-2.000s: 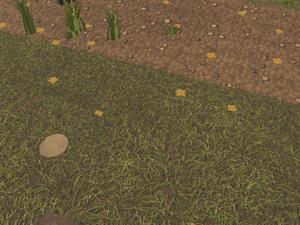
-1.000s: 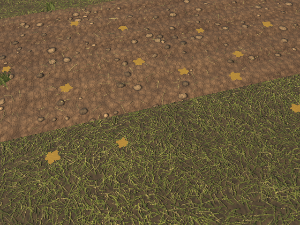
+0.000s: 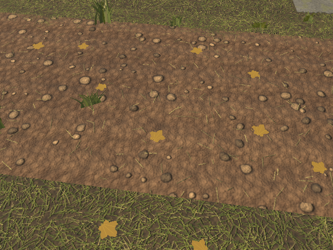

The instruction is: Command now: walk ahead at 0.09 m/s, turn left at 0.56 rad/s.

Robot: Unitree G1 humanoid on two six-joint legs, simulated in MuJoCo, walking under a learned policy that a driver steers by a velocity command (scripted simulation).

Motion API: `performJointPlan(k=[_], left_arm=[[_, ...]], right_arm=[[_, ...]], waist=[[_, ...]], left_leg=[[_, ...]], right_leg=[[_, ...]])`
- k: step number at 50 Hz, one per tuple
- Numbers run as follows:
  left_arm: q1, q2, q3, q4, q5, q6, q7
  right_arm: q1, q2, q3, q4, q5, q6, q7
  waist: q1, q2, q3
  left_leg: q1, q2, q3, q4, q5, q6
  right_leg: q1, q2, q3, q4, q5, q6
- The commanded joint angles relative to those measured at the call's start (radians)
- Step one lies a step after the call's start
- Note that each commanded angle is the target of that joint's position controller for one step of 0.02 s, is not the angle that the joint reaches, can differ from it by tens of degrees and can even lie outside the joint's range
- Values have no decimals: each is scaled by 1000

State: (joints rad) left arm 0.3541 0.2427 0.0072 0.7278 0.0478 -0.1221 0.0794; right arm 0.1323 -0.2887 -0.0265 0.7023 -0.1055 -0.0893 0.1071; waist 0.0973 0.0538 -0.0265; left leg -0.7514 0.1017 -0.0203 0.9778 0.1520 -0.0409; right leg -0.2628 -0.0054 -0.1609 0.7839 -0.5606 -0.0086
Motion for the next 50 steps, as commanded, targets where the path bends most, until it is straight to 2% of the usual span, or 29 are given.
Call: performJointPlan(k=[1,2,3,4,6,7,8,10,11,12,13,14,15,16,18,20,22,25,29,31,34,35,37,38,39,41,45,48,50], left_arm=[[236,99,14,31,3,-2,6],[213,103,11,38,33,9,-26],[181,105,11,41,41,9,-52],[137,102,3,45,35,1,-71],[120,127,10,75,-5,0,-64],[81,185,73,75,-144,56,-37],[77,176,69,82,-124,86,-21],[69,116,62,105,-89,81,-17],[21,73,58,77,-85,67,-13],[113,28,19,6,-93,51,-29],[35,80,14,-61,-78,48,-31],[-9,96,15,-74,-68,57,-18],[9,66,3,-81,-66,67,1],[63,65,9,-65,-85,88,16],[0,107,37,-43,-71,139,42],[-72,65,38,-73,-43,152,47],[-116,5,28,-93,-40,150,35],[-172,-44,17,-100,-45,167,2],[-213,29,50,-90,-61,174,-37],[-192,31,58,-72,-61,167,-45],[-167,32,67,-62,-50,143,-42],[-150,40,69,-50,-45,131,-44],[-54,99,106,-31,-74,108,-48],[76,150,121,7,-81,92,-50],[153,168,119,31,-69,79,-48],[120,136,117,31,-58,64,-30],[-6,123,117,-7,-69,98,-26],[-3,167,132,-22,-81,94,-24],[-18,147,129,-31,-88,87,-24]], right_arm=[[-124,-1,9,-15,9,-3,9],[-125,-4,8,-18,9,13,5],[-115,-31,2,-21,8,28,1],[-93,-63,-10,-20,9,41,-9],[-108,-78,-11,-5,-10,48,-20],[-269,-63,-38,-50,240,72,-11],[-163,-57,-38,-8,250,83,-8],[236,-111,-94,140,165,98,-30],[377,-200,-114,195,137,104,-50],[327,-278,-104,158,94,99,-60],[226,-221,-88,70,96,109,-75],[152,-187,-66,48,108,123,-92],[86,-206,-59,46,111,131,-103],[80,-187,-48,57,95,127,-105],[-10,-118,-13,35,73,109,-102],[-7,-128,-6,43,79,109,-141],[44,-78,15,68,80,116,-176],[72,-20,23,92,91,124,-188],[40,-44,-11,88,78,110,-159],[72,-23,-13,89,74,96,-143],[113,-70,-43,89,112,82,-154],[120,-58,-48,74,119,72,-161],[9,-52,-60,29,130,57,-168],[-100,-12,-58,-10,132,35,-159],[-189,4,-57,-34,134,12,-149],[-152,3,-65,-11,125,-22,-130],[-179,49,-55,-8,114,-27,-92],[-163,19,-63,-32,135,-16,-91],[-97,-24,-82,-23,139,-14,-98]], waist=[[83,-86,69],[49,-116,89],[18,-113,121],[-28,-114,136],[-17,-74,179],[29,-52,185],[-24,-30,112],[-205,11,-112],[-283,169,-122],[-192,256,-351],[-234,119,-439],[-199,32,-423],[-131,-44,-413],[-76,-76,-391],[-35,-64,-202],[-38,-5,-73],[-44,12,-117],[-73,49,-119],[-94,122,31],[-112,108,39],[-124,59,69],[-142,-21,52],[-71,-138,70],[-16,-268,91],[31,-311,120],[-19,-268,61],[-67,-204,-14],[-94,-204,-3],[-140,-198,-10]], left_leg=[[-90,36,37,-458,405,18],[101,12,75,-429,397,36],[185,11,69,-399,384,49],[236,16,53,-369,323,62],[207,39,35,-523,240,69],[205,-42,-32,-553,208,79],[259,-47,-3,-622,290,89],[886,-62,40,-637,546,147],[1141,64,-85,-557,1022,218],[1426,254,-277,-288,1305,389],[1365,289,-328,-344,1032,427],[1242,288,-311,-384,834,421],[1058,323,-374,-448,597,433],[837,383,-470,-534,170,424],[465,291,-411,-582,67,369],[321,119,-261,-593,-60,309],[390,95,-231,-568,-28,282],[425,92,-214,-621,-277,241],[251,107,-225,-743,-679,210],[272,107,-245,-741,-817,197],[374,87,-253,-642,-881,162],[351,69,-230,-542,-847,156],[230,-62,19,-350,-788,77],[29,-155,102,-130,-689,33],[-187,-154,-14,-38,-750,39],[-273,-97,-96,13,-637,47],[223,-173,33,-258,-397,17],[400,-177,0,-372,-331,8],[517,-153,-19,-472,-299,22]], right_leg=[[114,-189,188,-51,292,-136],[-70,-216,189,-105,256,-146],[-160,-252,211,-111,222,-144],[-192,-282,230,-111,242,-136],[-47,-302,235,-19,168,-92],[-77,-244,153,110,321,-87],[-1,-249,102,281,381,-60],[-255,-173,-2,768,271,18],[-559,-33,-57,1244,-360,105],[-816,-51,117,1506,-438,141],[-880,-88,202,1430,-279,119],[-891,-97,210,1426,-201,111],[-852,-99,222,1415,-120,116],[-806,-103,274,1212,79,98],[-658,-72,264,1153,170,90],[-595,-32,227,852,352,122],[-561,-40,248,680,457,147],[-407,-74,285,302,526,136],[-137,-57,220,10,425,79],[-62,-34,173,-96,279,47],[-103,-6,142,-180,167,-11],[-61,-22,166,-175,151,-46],[-53,-104,416,-359,-162,-164],[99,-234,716,-538,-300,-256],[252,-307,926,-616,-233,-317],[379,-292,835,-523,69,-273],[19,-122,515,-495,279,-182],[-95,-122,542,-502,248,-182],[-116,-112,566,-446,236,-151]])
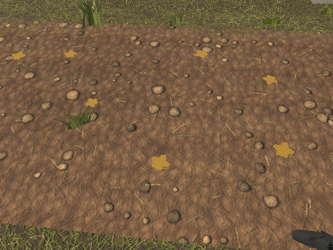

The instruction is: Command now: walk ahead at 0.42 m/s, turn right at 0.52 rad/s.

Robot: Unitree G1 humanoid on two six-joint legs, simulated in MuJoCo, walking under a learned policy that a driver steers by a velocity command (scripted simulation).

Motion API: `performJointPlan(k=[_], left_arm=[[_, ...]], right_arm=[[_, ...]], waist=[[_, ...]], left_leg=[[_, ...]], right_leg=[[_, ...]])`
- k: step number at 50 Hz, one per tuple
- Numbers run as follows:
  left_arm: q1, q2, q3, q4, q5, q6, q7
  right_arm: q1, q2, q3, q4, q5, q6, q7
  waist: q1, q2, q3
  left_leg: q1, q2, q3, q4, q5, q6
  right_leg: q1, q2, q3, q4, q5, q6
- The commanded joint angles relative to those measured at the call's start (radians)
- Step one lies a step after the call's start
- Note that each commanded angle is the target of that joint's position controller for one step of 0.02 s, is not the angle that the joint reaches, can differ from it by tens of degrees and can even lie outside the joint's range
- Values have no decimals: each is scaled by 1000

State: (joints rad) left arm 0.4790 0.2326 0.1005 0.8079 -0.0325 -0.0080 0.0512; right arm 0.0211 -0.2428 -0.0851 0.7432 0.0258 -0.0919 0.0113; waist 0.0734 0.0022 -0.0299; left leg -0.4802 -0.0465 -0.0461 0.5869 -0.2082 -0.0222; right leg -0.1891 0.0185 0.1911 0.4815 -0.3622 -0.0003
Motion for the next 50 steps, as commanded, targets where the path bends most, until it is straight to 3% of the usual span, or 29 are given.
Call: performJointPlan(k=[1,2,3,4,5,6,7,9,10,13,17,21,23,24,25,26,27,28,29,30,31,32,33,35,38,41,43,47,50], left_arm=[[-138,131,29,-113,-4,-31,2],[-147,86,17,-119,4,-40,-4],[-103,-9,-9,-152,-8,-55,-10],[-75,50,0,-160,-24,-70,-9],[-109,109,19,-144,-22,-71,-10],[-156,113,20,-142,-7,-66,-11],[-168,107,22,-135,6,-62,-12],[-178,99,24,-145,12,-46,-26],[-185,81,20,-152,14,-39,-33],[-271,56,4,-192,21,-34,-43],[-429,30,-17,-240,20,-42,-69],[-522,46,-17,-289,12,-41,-100],[-478,73,-2,-291,16,-43,-107],[-374,106,18,-268,14,-42,-105],[-200,157,46,-219,12,-40,-93],[-44,257,70,-184,11,-36,-72],[-41,294,55,-188,7,-45,-77],[-9,207,33,-186,29,-42,-77],[-102,177,22,-181,28,-49,-76],[-189,150,10,-182,24,-60,-75],[-245,110,0,-176,31,-72,-76],[-270,94,-5,-170,39,-83,-75],[-279,87,-5,-158,38,-95,-76],[-277,102,0,-131,40,-111,-73],[-246,117,4,-94,46,-115,-59],[-251,123,1,-74,39,-115,-52],[-221,135,3,-51,33,-114,-48],[-159,160,13,-3,24,-89,-42],[-192,206,24,-6,16,-64,-28]], right_arm=[[72,-86,-34,-49,8,-10,-8],[199,-120,-48,-24,0,-13,-17],[363,-218,-70,0,-36,-13,-22],[417,-224,-74,32,-35,-14,-10],[365,-157,-54,25,-22,-14,-11],[301,-116,-43,16,-18,-9,-11],[231,-88,-33,9,-20,-7,-10],[151,-49,-20,8,-34,-9,-2],[156,-47,-20,17,-33,-11,2],[197,-85,-27,57,-29,-13,-8],[232,-121,-29,87,-18,1,-31],[293,-172,-37,113,2,12,-32],[311,-206,-44,122,9,17,-29],[312,-217,-45,126,9,21,-30],[315,-210,-39,127,7,22,-31],[327,-144,-14,95,-36,14,-29],[447,-69,24,95,-16,-17,2],[338,-185,-9,98,29,-43,17],[230,-180,-8,59,45,-41,13],[197,-156,-1,56,22,-32,1],[199,-149,-5,65,0,-16,-8],[239,-136,-7,74,1,2,-9],[263,-122,-6,80,6,17,-13],[249,-99,-3,79,8,35,-18],[173,-87,-1,58,-1,35,-16],[107,-77,5,39,-4,23,1],[37,-57,18,15,-6,22,13],[-49,-62,25,-44,-7,25,35],[-14,-100,10,-72,-7,30,52]], waist=[[-141,-134,-25],[-196,-94,-77],[-219,183,-213],[-204,319,-203],[-188,207,-70],[-168,143,4],[-133,93,29],[-80,101,42],[-77,96,38],[-83,48,51],[-125,66,61],[-137,58,73],[-90,93,25],[-22,93,-25],[66,76,-98],[94,-102,-221],[7,-284,-426],[78,-125,-399],[59,-113,-231],[5,-6,-130],[-35,-11,-88],[-71,-38,-65],[-87,-50,-57],[-99,-36,-11],[-78,-30,35],[-56,-42,53],[-24,-39,79],[5,-40,113],[-45,-92,53]], left_leg=[[341,10,16,-115,48,16],[534,85,-44,-128,15,49],[815,350,-423,-220,-215,181],[816,478,-759,-319,-441,285],[740,454,-661,-329,-464,279],[641,399,-502,-330,-325,243],[547,350,-383,-346,-176,216],[405,295,-203,-373,90,179],[383,288,-146,-380,188,183],[371,290,-27,-392,368,190],[366,269,106,-390,345,156],[462,308,152,-339,436,141],[495,318,175,-222,755,137],[489,309,196,-85,894,126],[371,282,221,124,882,103],[74,213,232,506,310,62],[-226,41,46,830,-395,38],[-311,79,-73,872,-329,61],[-353,115,-44,836,-249,69],[-301,172,-38,745,-162,67],[-230,202,-44,674,-118,63],[-166,217,-55,647,-89,59],[-142,218,-56,623,-65,53],[-170,213,-64,565,-9,41],[-252,187,-87,411,161,25],[-204,154,-40,209,352,33],[-183,143,0,122,405,40],[-269,123,38,44,273,75],[-158,54,127,30,81,123]], right_leg=[[-223,-111,205,-80,40,-138],[-334,-58,158,91,41,-104],[-575,58,11,464,-94,-50],[-747,44,20,705,-218,-40],[-831,-9,37,808,-125,-49],[-825,-41,10,818,-19,-54],[-773,-66,4,783,64,-54],[-660,-108,-18,740,132,-47],[-650,-109,-40,739,154,-40],[-662,-104,-59,607,253,-21],[-565,-88,-151,334,435,-26],[-496,-59,-209,193,337,-70],[-343,10,-268,170,211,-116],[-193,48,-288,121,206,-148],[80,67,-274,76,269,-183],[423,-152,39,116,378,-251],[674,-405,617,-81,161,-446],[629,-381,560,-147,56,-381],[473,-349,382,-156,144,-334],[283,-313,254,-174,264,-298],[156,-277,160,-198,336,-277],[74,-259,105,-234,353,-266],[38,-251,74,-269,348,-264],[-9,-248,-11,-320,382,-252],[23,-228,-126,-342,452,-220],[32,-192,-237,-348,462,-175],[54,-206,-268,-357,444,-164],[246,-271,-292,-288,563,-157],[322,-286,-335,-131,983,-123]])
Over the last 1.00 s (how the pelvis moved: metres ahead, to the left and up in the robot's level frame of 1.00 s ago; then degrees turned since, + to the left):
0.29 0.06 -0.15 0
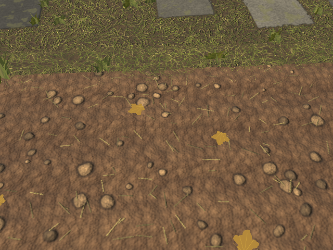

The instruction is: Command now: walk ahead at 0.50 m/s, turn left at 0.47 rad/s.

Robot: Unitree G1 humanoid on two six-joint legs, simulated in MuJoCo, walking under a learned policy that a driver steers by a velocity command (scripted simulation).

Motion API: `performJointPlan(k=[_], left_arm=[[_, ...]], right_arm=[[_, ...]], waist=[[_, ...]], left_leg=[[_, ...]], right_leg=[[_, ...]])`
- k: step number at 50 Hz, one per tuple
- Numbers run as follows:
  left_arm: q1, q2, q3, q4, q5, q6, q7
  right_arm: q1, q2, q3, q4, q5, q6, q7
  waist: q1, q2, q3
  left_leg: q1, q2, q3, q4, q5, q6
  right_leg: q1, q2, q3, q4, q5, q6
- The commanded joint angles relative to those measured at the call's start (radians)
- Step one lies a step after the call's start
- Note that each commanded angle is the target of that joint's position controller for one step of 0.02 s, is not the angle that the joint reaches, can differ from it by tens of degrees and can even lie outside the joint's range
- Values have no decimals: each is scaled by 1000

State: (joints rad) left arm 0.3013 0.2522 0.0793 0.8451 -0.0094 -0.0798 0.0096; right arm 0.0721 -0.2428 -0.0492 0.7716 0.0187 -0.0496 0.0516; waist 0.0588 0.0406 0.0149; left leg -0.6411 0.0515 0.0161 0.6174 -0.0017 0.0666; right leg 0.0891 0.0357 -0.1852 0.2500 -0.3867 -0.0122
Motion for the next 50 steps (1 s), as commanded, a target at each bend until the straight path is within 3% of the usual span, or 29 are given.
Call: performJointPlan(k=[1,2,3,4,5,6,7,8,10,12,16,20,23,24,25,26,27,28,29,32,35,39,42,43,44,45,46,48,50], left_arm=[[-25,202,48,-47,-7,18,21],[-43,206,45,-51,-9,26,27],[-39,187,33,-69,2,19,33],[74,34,-17,-114,34,-10,8],[-20,107,-10,-121,2,-54,-12],[-111,148,0,-151,-32,-74,-20],[-141,139,-6,-161,-21,-83,-14],[-159,144,1,-159,7,-82,-4],[-132,143,10,-169,21,-59,-1],[-131,124,6,-179,25,-38,5],[-240,68,-17,-208,31,-29,5],[-321,97,-9,-238,13,-22,-9],[-256,141,13,-225,21,-32,-13],[-200,156,18,-215,32,-40,-9],[-116,205,26,-215,52,-39,2],[-97,212,19,-221,74,-24,4],[-115,200,26,-217,29,-6,1],[-160,128,8,-245,22,7,6],[-191,95,-8,-245,29,25,8],[-249,109,-15,-228,38,48,7],[-254,114,-10,-207,32,49,3],[-218,144,-4,-180,16,62,0],[-189,114,-21,-154,4,68,-3],[-164,89,-31,-145,14,62,-9],[-126,56,-37,-151,28,53,-14],[-169,65,-36,-145,38,51,-12],[-189,73,-33,-141,39,51,-12],[-167,84,-29,-115,40,56,-7],[-156,95,-25,-99,30,55,-7]], right_arm=[[8,-125,-40,-92,1,-8,13],[159,-171,-66,-60,5,-7,8],[328,-257,-98,-29,1,1,-11],[329,-342,-111,-30,11,-7,-16],[375,-263,-87,-47,3,-10,-19],[330,-212,-75,-51,-4,-14,-23],[258,-187,-68,-68,2,-18,-25],[192,-157,-59,-83,4,-18,-27],[150,-137,-50,-109,-9,-20,-33],[140,-160,-55,-117,-8,-20,-45],[179,-202,-72,-105,3,11,-74],[234,-187,-72,-93,9,43,-86],[179,-168,-70,-125,4,50,-95],[155,-148,-64,-144,2,47,-94],[158,-93,-45,-176,-15,42,-91],[376,-58,-33,-161,-11,37,-85],[449,-171,-46,-134,0,43,-76],[336,-230,-65,-125,8,62,-80],[252,-228,-67,-137,5,84,-89],[221,-140,-47,-158,-5,111,-93],[225,-84,-23,-150,-18,94,-92],[187,-108,-22,-148,-17,90,-79],[197,-107,-23,-138,-32,90,-68],[190,-145,-25,-156,-48,89,-71],[141,-205,-37,-160,-52,91,-75],[108,-127,-18,-163,-54,82,-68],[83,-89,-4,-162,-60,71,-63],[90,-96,-6,-149,-56,53,-61],[127,-96,-3,-139,-47,44,-65]], waist=[[-75,-153,-44],[-161,-137,-119],[-233,-47,-222],[-113,223,-322],[-188,131,-429],[-199,79,-295],[-157,-24,-206],[-116,-66,-135],[-59,-37,-99],[-38,-30,-54],[-75,25,-72],[-109,67,-103],[-55,89,-114],[-23,69,-148],[-2,-52,-263],[-94,-310,-387],[-106,-302,-437],[-61,-186,-321],[-51,-119,-240],[-87,-151,-95],[-88,-178,-142],[-60,-195,-160],[-86,-168,-112],[-75,-96,-108],[-7,96,-83],[-28,127,-66],[-26,115,-32],[-28,112,-3],[-34,52,15]], left_leg=[[112,-84,94,4,-183,56],[324,-123,99,-62,-134,91],[649,-22,-92,-84,-80,150],[1025,237,-656,-154,-215,357],[1107,266,-840,-282,-301,371],[1023,239,-685,-299,-235,314],[867,200,-570,-302,-139,281],[717,165,-485,-318,-26,261],[567,127,-423,-363,84,260],[463,107,-346,-362,312,250],[335,-19,-194,-289,450,148],[398,-7,-303,-210,239,95],[477,1,-402,-76,178,65],[457,-44,-383,30,150,32],[326,-113,-305,275,-128,-17],[105,-237,-253,533,-782,-72],[38,-144,-238,686,-718,-102],[-4,-107,-199,742,-623,-133],[-14,-89,-164,729,-553,-144],[122,-70,-107,572,-481,-146],[241,-55,-63,332,-465,-140],[340,-43,-45,104,-349,-113],[504,-54,-32,-156,-203,-50],[556,40,-144,-197,-164,-9],[454,130,-248,-225,-252,54],[305,132,-263,-291,-423,72],[262,93,-235,-302,-508,38],[246,52,-194,-285,-497,-10],[268,33,-170,-252,-424,-26]], right_leg=[[38,-296,25,218,1164,-97],[-26,-263,-1,416,1181,-69],[-264,-220,-5,716,905,-26],[-749,3,87,1083,-109,43],[-870,14,298,1187,-182,21],[-943,-41,305,1163,-91,1],[-912,-86,295,1074,-8,-6],[-852,-113,282,986,28,4],[-751,-135,283,907,60,27],[-731,-130,252,811,72,61],[-583,-30,193,474,354,87],[-524,24,233,289,451,75],[-467,5,274,189,434,32],[-353,-37,276,130,556,2],[-105,-224,420,189,881,-68],[148,-484,727,235,1206,-269],[122,-545,873,200,877,-341],[26,-445,744,166,647,-296],[-85,-371,632,140,490,-246],[-370,-241,440,53,395,-198],[-368,-223,362,61,505,-215],[-345,-256,390,67,350,-230],[-456,-209,364,90,102,-140],[-517,-172,327,147,21,-70],[-511,-66,200,215,-5,-2],[-380,-55,184,240,83,31],[-335,-57,194,234,149,37],[-307,-67,199,230,191,34],[-324,-78,215,211,190,15]])
Over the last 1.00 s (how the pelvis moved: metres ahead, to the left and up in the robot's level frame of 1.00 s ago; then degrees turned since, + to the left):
0.53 -0.13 -0.01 -9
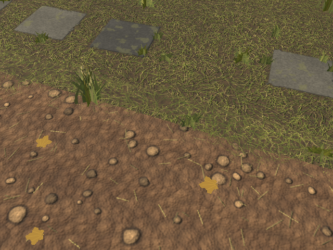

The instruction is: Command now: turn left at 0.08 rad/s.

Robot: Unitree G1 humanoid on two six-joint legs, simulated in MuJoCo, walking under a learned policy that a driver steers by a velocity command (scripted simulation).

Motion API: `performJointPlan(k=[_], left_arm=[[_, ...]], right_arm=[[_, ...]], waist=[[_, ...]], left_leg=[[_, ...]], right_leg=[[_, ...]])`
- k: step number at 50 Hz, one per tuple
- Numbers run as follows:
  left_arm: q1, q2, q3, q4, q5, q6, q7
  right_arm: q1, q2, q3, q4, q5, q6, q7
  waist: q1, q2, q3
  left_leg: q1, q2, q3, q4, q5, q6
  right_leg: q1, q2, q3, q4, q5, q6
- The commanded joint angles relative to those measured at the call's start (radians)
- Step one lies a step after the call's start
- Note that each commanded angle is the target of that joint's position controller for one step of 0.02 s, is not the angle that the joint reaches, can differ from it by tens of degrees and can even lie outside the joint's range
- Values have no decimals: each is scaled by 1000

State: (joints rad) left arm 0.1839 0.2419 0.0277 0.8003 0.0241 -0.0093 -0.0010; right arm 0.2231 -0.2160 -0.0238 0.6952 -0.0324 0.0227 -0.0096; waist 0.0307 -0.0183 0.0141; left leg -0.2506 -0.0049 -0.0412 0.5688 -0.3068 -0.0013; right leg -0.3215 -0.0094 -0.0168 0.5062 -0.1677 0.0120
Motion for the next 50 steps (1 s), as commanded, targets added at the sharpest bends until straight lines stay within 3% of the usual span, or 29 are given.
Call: performJointPlan(k=[1,8,17,32,50], left_arm=[[-37,100,25,-45,-5,-18,3],[-28,91,24,14,-12,-21,9],[-38,99,26,84,-20,-6,23],[-68,94,30,205,-24,14,37],[-30,78,28,292,-25,19,48]], right_arm=[[-9,-126,-30,-58,9,-29,-6],[16,-107,-30,-49,17,-30,-11],[42,-96,-36,-13,21,-32,-12],[79,-95,-38,95,24,-39,-25],[116,-77,-21,244,27,-42,-31]], waist=[[-11,87,13],[-18,26,-31],[-15,24,-44],[-12,24,-11],[-14,24,23]], left_leg=[[-102,84,-105,-186,-84,42],[-37,62,-75,-132,112,50],[-12,44,-48,-117,224,43],[-2,34,-27,-154,203,31],[-5,25,-10,-197,136,29]], right_leg=[[79,-33,47,-48,-25,-13],[108,-41,51,-29,69,-10],[143,-49,56,-5,138,-18],[163,-42,53,-35,117,-17],[156,-30,43,-70,72,-15]])
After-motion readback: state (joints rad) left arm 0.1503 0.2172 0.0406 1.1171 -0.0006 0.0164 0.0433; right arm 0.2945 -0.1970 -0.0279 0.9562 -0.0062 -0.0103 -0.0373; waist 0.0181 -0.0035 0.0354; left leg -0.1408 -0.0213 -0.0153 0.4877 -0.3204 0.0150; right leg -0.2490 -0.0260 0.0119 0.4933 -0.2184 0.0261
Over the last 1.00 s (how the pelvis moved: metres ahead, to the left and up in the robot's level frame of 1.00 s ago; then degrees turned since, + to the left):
0.34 0.05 0.01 25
